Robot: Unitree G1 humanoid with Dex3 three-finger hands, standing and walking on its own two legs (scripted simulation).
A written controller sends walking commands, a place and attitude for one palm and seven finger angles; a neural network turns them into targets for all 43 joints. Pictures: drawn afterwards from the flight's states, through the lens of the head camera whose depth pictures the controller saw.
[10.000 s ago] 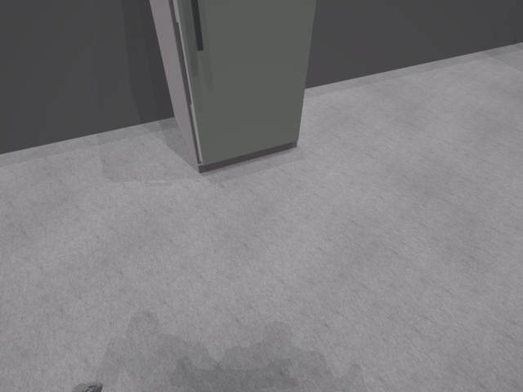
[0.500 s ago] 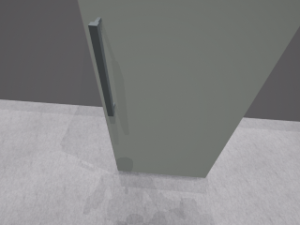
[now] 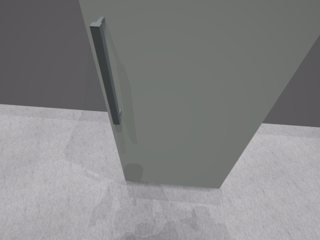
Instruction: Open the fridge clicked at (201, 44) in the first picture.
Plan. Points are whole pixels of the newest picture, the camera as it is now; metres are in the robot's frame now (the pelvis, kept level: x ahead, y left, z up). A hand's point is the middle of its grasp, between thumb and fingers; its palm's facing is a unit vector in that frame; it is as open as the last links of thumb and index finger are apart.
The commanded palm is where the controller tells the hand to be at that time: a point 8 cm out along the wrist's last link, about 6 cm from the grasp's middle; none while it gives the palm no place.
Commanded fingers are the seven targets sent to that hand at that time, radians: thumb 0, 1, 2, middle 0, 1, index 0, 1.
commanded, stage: shuffle to correct the standing spot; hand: left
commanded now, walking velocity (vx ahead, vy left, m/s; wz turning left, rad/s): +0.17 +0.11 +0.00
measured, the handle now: (110, 80) +0.52 +0.19 +0.11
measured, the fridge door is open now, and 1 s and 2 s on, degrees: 0 0 0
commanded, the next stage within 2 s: come to a stop and stand still in 0.12 s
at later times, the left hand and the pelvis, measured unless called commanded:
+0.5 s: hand out of the picture +0.04 +0.21 -0.19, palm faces +0.02 -0.98 -0.20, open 7.4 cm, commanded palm none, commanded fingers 0.00 0.90 0.90 -0.20 -0.30 -0.20 -0.30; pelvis +0.04 +0.03 -0.01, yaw -1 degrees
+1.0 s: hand out of the picture +0.03 +0.18 -0.18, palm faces +0.00 -0.98 -0.21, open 7.4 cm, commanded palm none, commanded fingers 0.00 0.90 0.90 -0.20 -0.30 -0.20 -0.30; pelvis +0.00 -0.01 +0.00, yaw -1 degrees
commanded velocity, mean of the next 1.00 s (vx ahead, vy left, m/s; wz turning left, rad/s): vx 0.00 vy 0.00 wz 0.00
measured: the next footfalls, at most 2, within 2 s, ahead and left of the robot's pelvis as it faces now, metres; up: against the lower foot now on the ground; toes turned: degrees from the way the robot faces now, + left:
none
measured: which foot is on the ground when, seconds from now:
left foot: down 0.00-1.00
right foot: down 0.00-1.00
